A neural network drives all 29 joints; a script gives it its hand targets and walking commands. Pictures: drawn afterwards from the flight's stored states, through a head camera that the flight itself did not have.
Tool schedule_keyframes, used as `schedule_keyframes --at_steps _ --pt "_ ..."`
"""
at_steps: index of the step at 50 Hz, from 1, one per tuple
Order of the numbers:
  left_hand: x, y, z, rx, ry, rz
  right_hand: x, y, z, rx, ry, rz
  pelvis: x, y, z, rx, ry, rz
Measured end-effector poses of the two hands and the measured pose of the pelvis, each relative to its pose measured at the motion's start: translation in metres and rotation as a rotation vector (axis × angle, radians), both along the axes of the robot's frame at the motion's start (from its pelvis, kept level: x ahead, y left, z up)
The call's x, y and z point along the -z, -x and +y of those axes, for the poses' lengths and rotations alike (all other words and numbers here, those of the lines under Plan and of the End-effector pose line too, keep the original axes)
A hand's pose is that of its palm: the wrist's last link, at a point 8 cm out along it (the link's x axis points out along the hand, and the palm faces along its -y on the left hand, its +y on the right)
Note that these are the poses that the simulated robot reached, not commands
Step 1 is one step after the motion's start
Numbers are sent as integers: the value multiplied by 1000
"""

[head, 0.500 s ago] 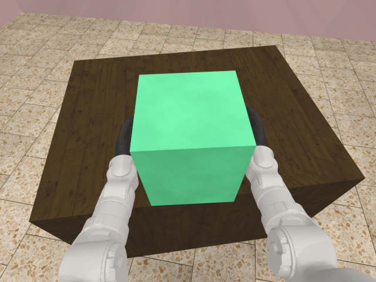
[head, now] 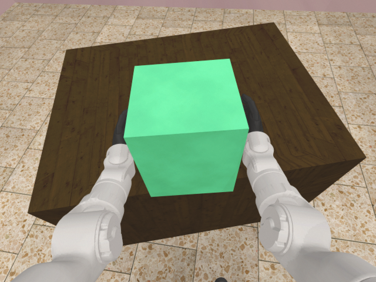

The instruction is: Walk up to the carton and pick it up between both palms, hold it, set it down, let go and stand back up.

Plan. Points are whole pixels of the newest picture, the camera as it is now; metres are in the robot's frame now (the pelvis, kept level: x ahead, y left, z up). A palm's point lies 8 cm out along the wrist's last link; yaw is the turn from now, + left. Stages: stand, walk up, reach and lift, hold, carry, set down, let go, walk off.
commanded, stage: set down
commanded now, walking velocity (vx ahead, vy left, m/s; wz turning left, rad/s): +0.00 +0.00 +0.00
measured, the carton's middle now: (187, 133) +0.43 -0.03 +0.03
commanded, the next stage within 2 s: none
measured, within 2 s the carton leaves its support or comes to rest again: neither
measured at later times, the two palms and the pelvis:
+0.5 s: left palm (125, 147) +0.42 +0.13 +0.00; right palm (248, 135) +0.42 -0.17 +0.01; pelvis +0.01 +0.00 +0.00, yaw -1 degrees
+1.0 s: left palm (126, 144) +0.43 +0.12 +0.00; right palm (248, 131) +0.43 -0.18 +0.01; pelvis +0.00 +0.00 -0.01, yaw -4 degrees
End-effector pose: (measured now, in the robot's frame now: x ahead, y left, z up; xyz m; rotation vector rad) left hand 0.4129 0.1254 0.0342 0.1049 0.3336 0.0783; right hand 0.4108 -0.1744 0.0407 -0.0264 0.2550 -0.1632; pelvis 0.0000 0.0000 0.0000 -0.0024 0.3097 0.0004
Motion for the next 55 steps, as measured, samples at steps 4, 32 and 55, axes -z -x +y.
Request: schedule_keyframes --at_steps 4,32,55 --pt "6 -4 0 4 -6 9 6 -3 0 1 6 11 1 1 -1 1 -1 23" --pt "34 -9 2 -8 14 -12 34 -8 2 -8 7 -3 5 -6 4 28 -1 123" --pt "27 -17 -2 -29 8 -13 32 -20 -3 -20 -15 24 9 1 2 79 -16 167"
